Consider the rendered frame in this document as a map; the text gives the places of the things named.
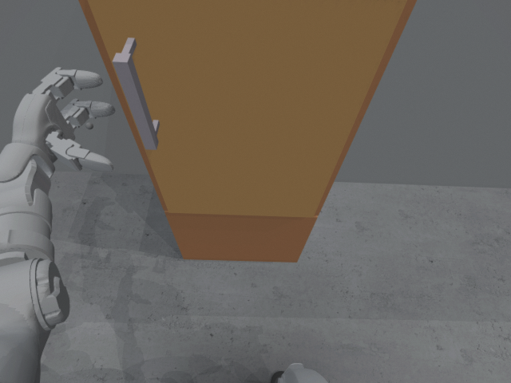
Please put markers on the left robot forearm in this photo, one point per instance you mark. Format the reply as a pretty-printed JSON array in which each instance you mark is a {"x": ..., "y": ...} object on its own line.
[{"x": 25, "y": 207}]

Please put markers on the robot right shin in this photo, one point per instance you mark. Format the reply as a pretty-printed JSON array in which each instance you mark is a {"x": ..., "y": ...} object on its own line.
[{"x": 294, "y": 366}]

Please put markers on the robot left upper arm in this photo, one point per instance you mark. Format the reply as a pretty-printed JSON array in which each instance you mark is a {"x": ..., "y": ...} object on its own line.
[{"x": 33, "y": 300}]

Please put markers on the cupboard door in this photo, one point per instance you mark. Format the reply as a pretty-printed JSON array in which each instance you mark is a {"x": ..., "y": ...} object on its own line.
[{"x": 255, "y": 98}]

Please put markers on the handle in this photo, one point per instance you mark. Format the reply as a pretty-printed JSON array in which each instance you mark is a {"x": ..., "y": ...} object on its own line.
[{"x": 127, "y": 74}]

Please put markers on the robot left hand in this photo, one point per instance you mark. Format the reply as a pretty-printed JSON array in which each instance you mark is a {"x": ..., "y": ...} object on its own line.
[{"x": 37, "y": 119}]

